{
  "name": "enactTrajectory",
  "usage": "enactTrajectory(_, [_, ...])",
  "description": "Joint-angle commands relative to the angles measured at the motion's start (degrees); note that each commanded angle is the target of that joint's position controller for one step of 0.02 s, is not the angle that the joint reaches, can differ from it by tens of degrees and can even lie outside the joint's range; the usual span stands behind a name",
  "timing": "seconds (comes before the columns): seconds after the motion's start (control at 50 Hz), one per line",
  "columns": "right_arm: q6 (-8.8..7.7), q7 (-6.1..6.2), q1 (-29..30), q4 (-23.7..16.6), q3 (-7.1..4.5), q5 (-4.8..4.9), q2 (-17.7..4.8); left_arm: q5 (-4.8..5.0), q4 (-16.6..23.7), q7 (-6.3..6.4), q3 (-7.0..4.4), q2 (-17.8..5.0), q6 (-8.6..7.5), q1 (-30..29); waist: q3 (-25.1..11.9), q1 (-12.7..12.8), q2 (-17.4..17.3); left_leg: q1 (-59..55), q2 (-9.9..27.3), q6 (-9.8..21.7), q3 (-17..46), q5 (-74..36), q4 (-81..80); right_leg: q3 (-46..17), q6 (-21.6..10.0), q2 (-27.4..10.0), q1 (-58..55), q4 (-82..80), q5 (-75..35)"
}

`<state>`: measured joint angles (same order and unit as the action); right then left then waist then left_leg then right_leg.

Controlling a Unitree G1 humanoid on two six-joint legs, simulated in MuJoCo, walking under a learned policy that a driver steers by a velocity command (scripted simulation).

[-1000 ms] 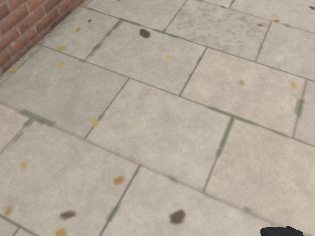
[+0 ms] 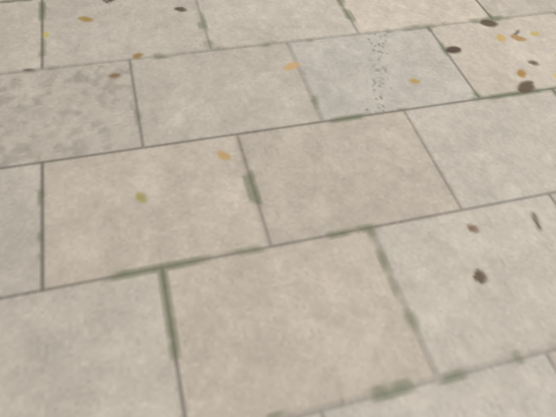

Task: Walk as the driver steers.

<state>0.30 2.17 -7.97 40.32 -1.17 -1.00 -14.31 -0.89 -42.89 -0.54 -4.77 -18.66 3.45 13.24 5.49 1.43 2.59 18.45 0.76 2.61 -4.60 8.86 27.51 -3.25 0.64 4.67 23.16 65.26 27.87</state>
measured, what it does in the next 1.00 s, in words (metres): steps on the spot: right foot, then left foot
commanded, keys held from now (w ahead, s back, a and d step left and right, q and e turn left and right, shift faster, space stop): e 0.28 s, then q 0.72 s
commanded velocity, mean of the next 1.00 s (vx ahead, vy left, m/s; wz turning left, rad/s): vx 0.01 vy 0.00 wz -0.01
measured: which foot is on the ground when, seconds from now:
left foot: down 0.00-0.26, up 0.28-0.70, down 0.72-1.00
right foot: up 0.00-0.26, down 0.28-0.74, up 0.76-1.00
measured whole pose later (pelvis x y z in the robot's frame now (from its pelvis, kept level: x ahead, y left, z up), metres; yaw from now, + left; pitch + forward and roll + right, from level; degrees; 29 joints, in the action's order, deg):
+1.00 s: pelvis -0.01 -0.01 +0.01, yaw +6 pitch +0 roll -1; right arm 2.7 0.1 -14.3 42.9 -3.9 -0.3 -17.0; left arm -1.1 -44.1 0.8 -3.2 -17.4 3.3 8.8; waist 4.2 -0.8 1.2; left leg 11.3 -4.8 3.9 6.2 13.0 24.5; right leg -2.4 2.9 0.5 25.7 52.4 22.1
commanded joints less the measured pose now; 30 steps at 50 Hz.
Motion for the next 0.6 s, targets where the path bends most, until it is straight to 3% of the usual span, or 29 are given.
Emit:
enactTrajectory(0.02, [-0.61,0.28,-1.74,-2.63,-2.05,-0.59,-7.65,0.41,2.3,-0.96,-0.77,-3.47,0.62,4.85,-8.31,-0.23,-11.09,-7.99,13.52,9.14,9.31,-18.36,-10.48,1.01,1.63,-1.71,1.83,0.03,-2.4])
enactTrajectory(0.1, [-0.43,-0.23,-2.28,-2.31,-2.58,-0.61,-8.68,-0.09,4.39,-1.76,0.1,-2.39,1.27,0.07,-7.97,-1.35,-11.46,-7.64,15.38,9.65,6.88,-8.05,-11.63,2.74,1.1,-4.21,0.97,-9.54,-3.85])
enactTrajectory(0.18, [0.18,-1.15,-2.38,-2.17,-3.39,-1.03,-10.71,0.31,6.08,-2.47,0.6,-2.42,1.04,-2.49,-8.12,-2.19,-12.4,-5.48,16.49,8.69,4.49,-3.3,-10.16,5.93,-0.48,-4.47,-5.03,-19.84,-3.35])
enactTrajectory(0.24, [0.85,-1.52,-2.2,-1.92,-3.89,-0.22,-11.95,0.27,6.01,-2.43,0.64,-2.17,0.08,-0.31,-8.73,-0.32,-10.19,-3.27,16.57,5.39,1.61,-3.2,-4.09,7.77,-2.52,-3.28,-12.3,-32.18,-8.76])
enactTrajectory(0.26, [1.12,-1.68,-3.85,-1.26,-3.94,-0.24,-11.3,-0.03,5.34,-1.99,0.38,-3.09,-0.52,1.48,-8.58,0.3,-6.68,-0.04,15.31,1.96,-0.53,0.05,0.58,4.97,-3.5,-3.3,-16.41,-38.54,-12.06])
enactTrajectory(0.28, [1.61,-2.2,-6.24,-1.45,-3.45,-0.46,-8.38,-0.74,5.69,-1.11,-0.46,-7.41,-1.24,2.24,-6.56,-0.07,7.33,7.41,9.62,-2.69,-6.1,11.63,14.23,-12.13,-5.96,-14.0,-18.17,-50.41,-11.43])
enactTrajectory(0.3, [2.36,-1.46,-3.1,-5.4,-2.47,-0.24,-6.08,-0.76,7.25,-0.75,-2.21,-14.94,-1.19,1.54,-3.3,0.54,16.68,17.36,-0.37,-5.23,-3.57,27.75,22.6,-29.85,-14.39,-27.22,-12.95,-53.02,-22.92])
enactTrajectory(0.32, [3.14,-1.04,-0.5,-4.66,-2.83,-0.26,-8.06,-0.85,6.35,-0.3,-1.77,-11.36,-1.26,3.6,-4.29,2.66,8.69,14.39,1.84,-4.78,3.26,25.75,30.26,-23.98,-17.0,-26.12,-11.46,-50.83,-28.17])
enactTrajectory(0.36, [3.15,-1.88,-4.29,-1.63,-2.59,1.07,-6.53,-0.62,6.41,0.34,1.08,-3.68,-1.57,-4.16,-4.08,-2.51,5.41,10.17,2.68,-3.76,5.29,16.55,29.45,-11.88,-13.3,-18.34,-10.21,-50.29,-29.6])
enactTrajectory(0.4, [2.9,-2.42,-8.19,1.76,-2.9,-0.19,-7.28,-0.34,6.34,1.28,2.69,0.05,-2.54,-6.94,-7.17,-3.48,5.69,6.05,1.48,-3.77,4.2,12.21,28.6,-5.44,-11.42,-14.83,-13.8,-48.82,-39.54])
enactTrajectory(0.42, [3.02,-2.77,-8.95,2.63,-2.69,-0.02,-6.6,-0.42,5.69,1.47,3.4,1.27,-2.95,-6.21,-8.23,-3.42,3.98,3.7,0.96,-3.97,4.96,12.07,26.52,-3.58,-10.98,-14.98,-14.72,-48.48,-41.83])
enactTrajectory(0.46, [3.26,-3.23,-7.58,2.8,-2.22,0.57,-5.35,-0.61,4.19,1.82,3.36,-0.06,-3.38,-4.71,-7.36,-2.2,3.25,1.68,0.16,-4.06,5.97,12.26,20.13,-2.03,-10.13,-15.55,-16.37,-48.09,-39.31])
enactTrajectory(0.52, [3.44,-3.13,-5.99,2.25,-2.45,0.45,-6.31,-0.45,2.62,2.23,2.24,-3.63,-2.82,-2.48,-5.94,-0.23,4.53,2.66,-0.68,-3.58,4.74,15.43,16.7,-3.51,-11.56,-17.72,-18.76,-46.16,-37.31])
enactTrajectory(0.6, [3.01,-2.77,-6.21,1.76,-2.47,0.86,-5.93,-0.37,1.62,2.28,1.32,-4.45,-2.2,-2.01,-5.95,0.05,3.71,3.31,-0.65,-2.82,2.98,19.39,15.88,-4.69,-13.72,-20.32,-19.84,-43.6,-42.13])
